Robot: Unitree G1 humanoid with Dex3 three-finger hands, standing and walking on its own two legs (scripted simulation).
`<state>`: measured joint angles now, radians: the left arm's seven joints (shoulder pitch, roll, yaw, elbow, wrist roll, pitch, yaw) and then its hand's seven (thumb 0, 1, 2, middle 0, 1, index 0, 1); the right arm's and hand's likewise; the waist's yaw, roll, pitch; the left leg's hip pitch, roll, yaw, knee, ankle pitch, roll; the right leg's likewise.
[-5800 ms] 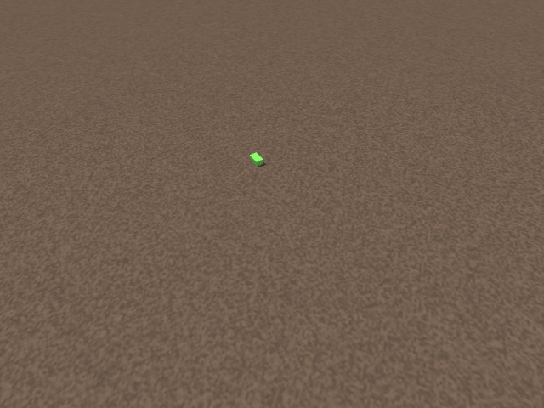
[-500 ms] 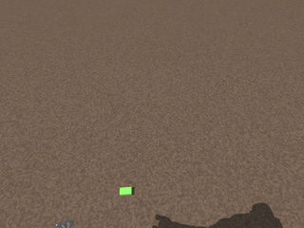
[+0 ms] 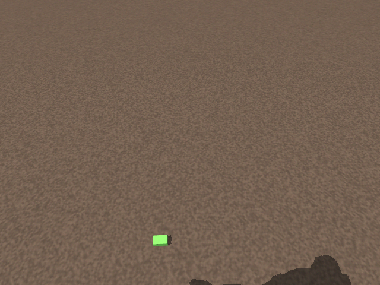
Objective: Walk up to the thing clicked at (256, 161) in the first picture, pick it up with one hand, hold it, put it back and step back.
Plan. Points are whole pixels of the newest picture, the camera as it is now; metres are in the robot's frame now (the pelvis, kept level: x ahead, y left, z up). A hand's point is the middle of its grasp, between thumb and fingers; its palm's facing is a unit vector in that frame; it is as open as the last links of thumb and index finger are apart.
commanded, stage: walk up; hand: left
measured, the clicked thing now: (160, 240) +0.45 +0.19 -0.77
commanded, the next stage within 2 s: stand in 0.26 s
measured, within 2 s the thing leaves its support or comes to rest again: neither
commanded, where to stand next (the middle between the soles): +0.08 -0.04 m, yaw +1 degrees
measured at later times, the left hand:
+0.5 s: hand out of the picture +0.08 +0.25 -0.16, palm faces +0.00 -0.94 -0.33, open 7.4 cm
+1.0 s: hand out of the picture +0.08 +0.25 -0.16, palm faces -0.01 -0.94 -0.33, open 7.4 cm
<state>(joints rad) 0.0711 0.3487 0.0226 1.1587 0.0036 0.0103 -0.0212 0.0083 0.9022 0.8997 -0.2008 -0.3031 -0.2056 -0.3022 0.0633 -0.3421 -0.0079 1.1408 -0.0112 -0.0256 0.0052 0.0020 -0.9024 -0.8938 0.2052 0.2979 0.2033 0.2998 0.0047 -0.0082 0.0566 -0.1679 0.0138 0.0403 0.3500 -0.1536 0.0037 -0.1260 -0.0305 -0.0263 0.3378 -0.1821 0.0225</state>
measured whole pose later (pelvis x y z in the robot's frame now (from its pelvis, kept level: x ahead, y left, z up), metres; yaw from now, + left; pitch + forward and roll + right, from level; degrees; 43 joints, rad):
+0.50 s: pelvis +0.00 +0.00 +0.00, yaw +1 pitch -2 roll +0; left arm 0.09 0.34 0.01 1.15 0.01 -0.02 -0.01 0.01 0.90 0.90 -0.20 -0.30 -0.21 -0.30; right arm 0.07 -0.35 -0.01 1.15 -0.01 -0.01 0.02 0.00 -0.90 -0.89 0.20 0.30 0.20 0.30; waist 0.00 0.01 0.05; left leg -0.14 0.01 0.03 0.32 -0.15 0.00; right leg -0.09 -0.03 -0.04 0.31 -0.18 0.02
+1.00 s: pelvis +0.01 +0.00 +0.00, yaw +1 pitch -2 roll +0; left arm 0.11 0.35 0.00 1.15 0.01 -0.02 -0.01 0.01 0.90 0.90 -0.20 -0.30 -0.21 -0.30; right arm 0.09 -0.35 0.00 1.16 -0.01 -0.01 0.02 0.00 -0.90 -0.89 0.20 0.30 0.20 0.30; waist 0.00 0.00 0.05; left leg -0.13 0.01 0.03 0.32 -0.15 0.00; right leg -0.08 -0.03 -0.04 0.30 -0.18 0.02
